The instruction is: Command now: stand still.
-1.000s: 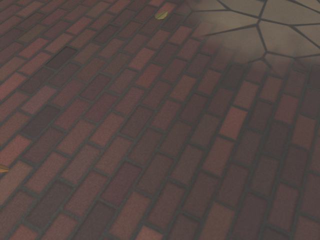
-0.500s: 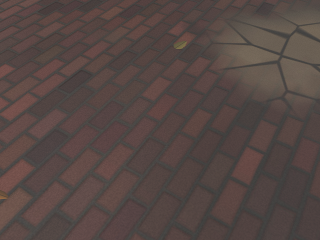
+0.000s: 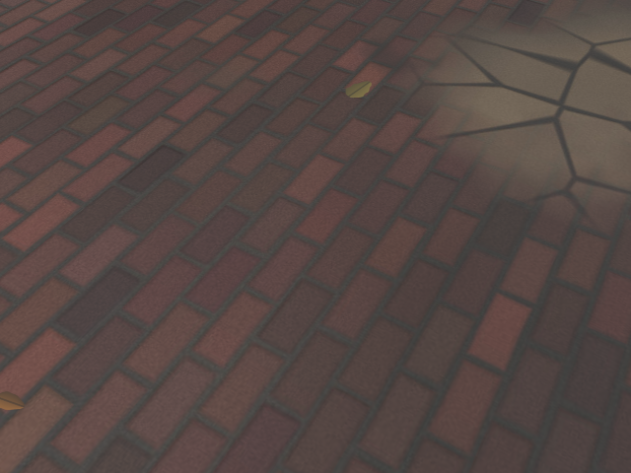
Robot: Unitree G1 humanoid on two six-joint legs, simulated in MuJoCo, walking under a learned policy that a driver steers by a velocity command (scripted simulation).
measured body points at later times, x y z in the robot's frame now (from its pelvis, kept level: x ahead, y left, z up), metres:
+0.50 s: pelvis +0.06 -0.03 +0.00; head +0.07 -0.05 +0.45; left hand +0.06 +0.23 -0.14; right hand +0.08 -0.30 -0.15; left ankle -0.03 +0.11 -0.67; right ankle +0.03 -0.12 -0.74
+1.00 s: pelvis +0.32 +0.03 -0.01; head +0.35 +0.04 +0.44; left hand +0.31 +0.29 -0.16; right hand +0.46 -0.23 -0.13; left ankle +0.40 +0.11 -0.74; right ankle +0.17 -0.11 -0.63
